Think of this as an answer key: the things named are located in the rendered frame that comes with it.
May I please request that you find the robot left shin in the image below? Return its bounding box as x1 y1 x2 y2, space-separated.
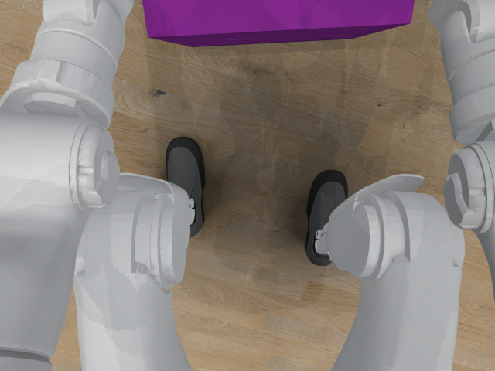
74 173 195 277

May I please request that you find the carton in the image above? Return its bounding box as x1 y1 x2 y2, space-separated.
142 0 415 47

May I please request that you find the robot shin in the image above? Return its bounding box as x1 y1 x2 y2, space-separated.
315 174 465 272
74 173 195 277

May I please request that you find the right robot forearm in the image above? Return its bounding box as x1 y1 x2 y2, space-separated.
428 0 495 145

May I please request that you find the left robot forearm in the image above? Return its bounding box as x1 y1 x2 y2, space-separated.
0 0 134 129

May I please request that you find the robot right shin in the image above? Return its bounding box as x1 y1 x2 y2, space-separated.
315 174 465 272

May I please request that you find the robot right upper arm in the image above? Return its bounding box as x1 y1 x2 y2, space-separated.
443 141 495 301

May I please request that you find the robot left upper arm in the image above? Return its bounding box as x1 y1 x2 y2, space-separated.
0 111 120 371

